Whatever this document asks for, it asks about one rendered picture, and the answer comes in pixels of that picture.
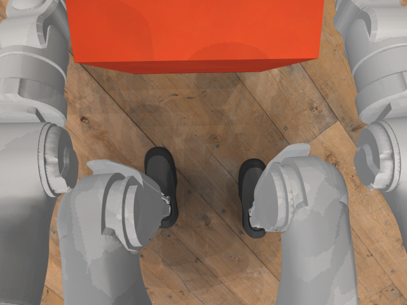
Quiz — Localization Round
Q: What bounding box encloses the robot right upper arm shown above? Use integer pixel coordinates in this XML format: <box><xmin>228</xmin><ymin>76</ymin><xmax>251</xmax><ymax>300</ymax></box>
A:
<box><xmin>354</xmin><ymin>116</ymin><xmax>407</xmax><ymax>254</ymax></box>

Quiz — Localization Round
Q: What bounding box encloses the robot right forearm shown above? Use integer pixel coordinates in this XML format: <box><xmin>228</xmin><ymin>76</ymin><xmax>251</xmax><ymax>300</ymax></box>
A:
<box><xmin>333</xmin><ymin>0</ymin><xmax>407</xmax><ymax>124</ymax></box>

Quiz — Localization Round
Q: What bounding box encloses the robot left foot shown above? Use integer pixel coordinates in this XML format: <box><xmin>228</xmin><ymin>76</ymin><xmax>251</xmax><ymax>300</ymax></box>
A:
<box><xmin>144</xmin><ymin>147</ymin><xmax>179</xmax><ymax>228</ymax></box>

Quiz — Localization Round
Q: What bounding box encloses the robot left upper arm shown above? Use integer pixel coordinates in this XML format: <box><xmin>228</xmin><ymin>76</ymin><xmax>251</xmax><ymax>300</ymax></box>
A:
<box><xmin>0</xmin><ymin>122</ymin><xmax>78</xmax><ymax>305</ymax></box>

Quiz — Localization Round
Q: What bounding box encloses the robot left shin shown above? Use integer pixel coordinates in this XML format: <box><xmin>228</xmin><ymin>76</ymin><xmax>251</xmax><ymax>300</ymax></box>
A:
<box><xmin>57</xmin><ymin>159</ymin><xmax>170</xmax><ymax>239</ymax></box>

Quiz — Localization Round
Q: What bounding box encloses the carton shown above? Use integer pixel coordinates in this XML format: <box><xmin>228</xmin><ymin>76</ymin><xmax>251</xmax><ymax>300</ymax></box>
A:
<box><xmin>66</xmin><ymin>0</ymin><xmax>324</xmax><ymax>74</ymax></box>

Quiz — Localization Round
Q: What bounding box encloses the robot left forearm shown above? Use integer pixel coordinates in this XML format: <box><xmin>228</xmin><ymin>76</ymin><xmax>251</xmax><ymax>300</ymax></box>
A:
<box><xmin>0</xmin><ymin>0</ymin><xmax>71</xmax><ymax>127</ymax></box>

